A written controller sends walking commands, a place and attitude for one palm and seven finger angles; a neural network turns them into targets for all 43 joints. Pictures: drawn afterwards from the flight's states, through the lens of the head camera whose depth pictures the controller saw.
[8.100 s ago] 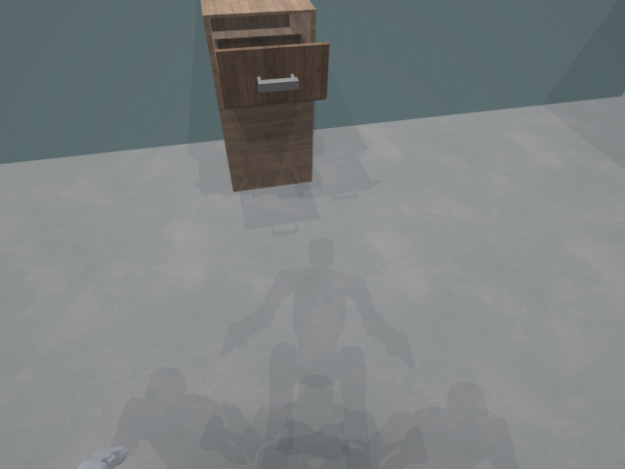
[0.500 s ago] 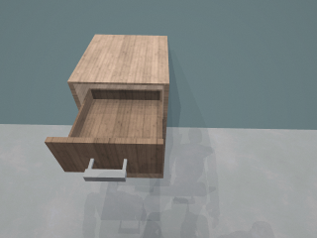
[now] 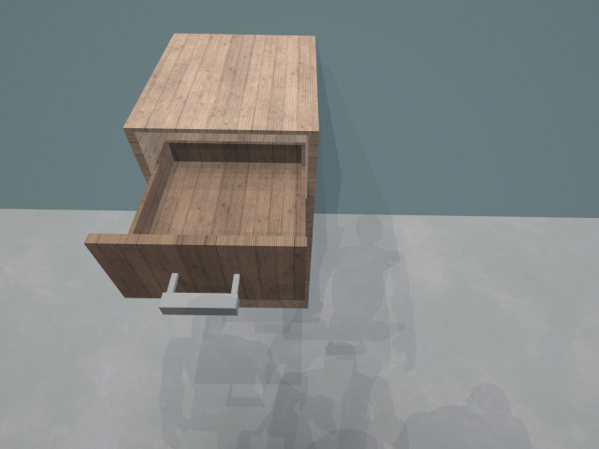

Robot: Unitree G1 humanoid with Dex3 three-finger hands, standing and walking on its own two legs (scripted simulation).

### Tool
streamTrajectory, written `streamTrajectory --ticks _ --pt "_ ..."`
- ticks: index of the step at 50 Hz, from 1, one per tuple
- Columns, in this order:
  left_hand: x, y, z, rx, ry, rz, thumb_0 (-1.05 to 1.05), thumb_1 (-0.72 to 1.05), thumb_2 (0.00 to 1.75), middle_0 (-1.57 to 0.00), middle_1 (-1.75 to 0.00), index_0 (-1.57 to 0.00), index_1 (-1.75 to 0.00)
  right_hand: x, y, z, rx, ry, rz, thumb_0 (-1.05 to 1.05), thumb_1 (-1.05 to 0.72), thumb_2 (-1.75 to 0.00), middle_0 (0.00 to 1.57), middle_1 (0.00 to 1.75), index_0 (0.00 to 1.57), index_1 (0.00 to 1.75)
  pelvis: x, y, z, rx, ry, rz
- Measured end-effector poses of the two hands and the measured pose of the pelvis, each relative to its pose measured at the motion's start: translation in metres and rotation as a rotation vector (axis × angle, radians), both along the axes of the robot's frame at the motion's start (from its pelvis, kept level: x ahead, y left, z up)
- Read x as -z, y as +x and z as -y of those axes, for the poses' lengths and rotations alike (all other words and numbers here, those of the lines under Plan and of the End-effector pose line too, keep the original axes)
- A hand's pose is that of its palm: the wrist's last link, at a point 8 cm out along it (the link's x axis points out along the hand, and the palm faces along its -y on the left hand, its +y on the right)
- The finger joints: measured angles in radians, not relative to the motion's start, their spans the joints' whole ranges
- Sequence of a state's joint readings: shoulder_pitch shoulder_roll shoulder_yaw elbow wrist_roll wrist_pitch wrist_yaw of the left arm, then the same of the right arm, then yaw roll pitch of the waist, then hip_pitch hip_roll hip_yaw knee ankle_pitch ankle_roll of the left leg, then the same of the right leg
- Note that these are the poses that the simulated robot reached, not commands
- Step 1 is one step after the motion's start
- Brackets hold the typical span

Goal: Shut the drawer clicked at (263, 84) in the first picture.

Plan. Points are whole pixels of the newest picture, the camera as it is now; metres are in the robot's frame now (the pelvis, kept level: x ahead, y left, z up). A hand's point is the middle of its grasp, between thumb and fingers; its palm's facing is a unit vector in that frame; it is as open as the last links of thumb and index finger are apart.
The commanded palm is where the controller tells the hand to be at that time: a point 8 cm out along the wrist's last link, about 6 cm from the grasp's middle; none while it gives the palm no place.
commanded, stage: come to a stop and stand still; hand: left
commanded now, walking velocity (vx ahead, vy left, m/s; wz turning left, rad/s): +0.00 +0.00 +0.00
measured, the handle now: (202, 291) +0.37 +0.19 -0.08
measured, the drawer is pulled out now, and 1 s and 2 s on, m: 0.28 0.28 0.28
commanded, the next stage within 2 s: look again from close up in 0.74 s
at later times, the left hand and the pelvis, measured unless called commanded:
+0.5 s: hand out of the picture -0.07 +0.23 -0.18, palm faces +0.04 -0.98 -0.18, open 7.4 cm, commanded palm none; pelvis -0.04 +0.06 +0.00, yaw +1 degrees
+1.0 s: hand out of the picture -0.08 +0.21 -0.18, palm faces +0.05 -0.99 -0.12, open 7.4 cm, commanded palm none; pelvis -0.02 +0.07 +0.00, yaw +1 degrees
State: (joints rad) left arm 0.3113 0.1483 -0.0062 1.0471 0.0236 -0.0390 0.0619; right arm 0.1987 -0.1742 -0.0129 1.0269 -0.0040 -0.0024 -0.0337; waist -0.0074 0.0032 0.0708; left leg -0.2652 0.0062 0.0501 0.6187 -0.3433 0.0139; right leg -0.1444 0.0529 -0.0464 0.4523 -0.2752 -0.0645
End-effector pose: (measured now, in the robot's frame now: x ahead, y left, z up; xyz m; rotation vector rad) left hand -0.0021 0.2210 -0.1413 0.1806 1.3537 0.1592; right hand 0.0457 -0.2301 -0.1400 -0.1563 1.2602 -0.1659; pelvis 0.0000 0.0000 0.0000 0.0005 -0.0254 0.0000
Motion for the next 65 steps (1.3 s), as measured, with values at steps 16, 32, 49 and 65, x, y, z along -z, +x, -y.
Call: streamTrajectory --ticks 16,32,49,65 --pt "0.006 -0.032 -0.049 -0.006 -0.026 0.040 0.00 0.90 0.89 -0.20 -0.30 -0.20 -0.29 0.003 -0.075 -0.049 -0.019 0.013 -0.060 0.01 -0.92 -0.90 0.20 0.29 0.20 0.30 0.004 -0.038 -0.046 -0.015 -0.022 0.008" --pt "0.009 -0.099 -0.050 -0.067 -0.072 -0.127 0.00 0.90 0.89 -0.20 -0.30 -0.19 -0.29 0.003 -0.095 -0.077 -0.008 0.028 -0.137 0.01 -0.91 -0.90 0.20 0.30 0.20 0.30 0.002 -0.040 -0.066 -0.024 -0.019 0.001" --pt "0.010 -0.083 -0.038 -0.064 -0.106 -0.125 0.00 0.90 0.89 -0.20 -0.30 -0.19 -0.29 -0.002 -0.066 -0.077 -0.010 0.013 -0.104 0.01 -0.92 -0.90 0.20 0.29 0.20 0.30 -0.001 -0.024 -0.068 -0.019 -0.012 -0.012" --pt "0.008 -0.035 -0.040 -0.031 -0.081 -0.072 0.00 0.90 0.89 -0.20 -0.30 -0.19 -0.29 0.000 -0.065 -0.080 0.011 0.041 -0.142 0.01 -0.92 -0.90 0.20 0.29 0.20 0.30 -0.003 -0.004 -0.061 -0.014 -0.008 -0.011"
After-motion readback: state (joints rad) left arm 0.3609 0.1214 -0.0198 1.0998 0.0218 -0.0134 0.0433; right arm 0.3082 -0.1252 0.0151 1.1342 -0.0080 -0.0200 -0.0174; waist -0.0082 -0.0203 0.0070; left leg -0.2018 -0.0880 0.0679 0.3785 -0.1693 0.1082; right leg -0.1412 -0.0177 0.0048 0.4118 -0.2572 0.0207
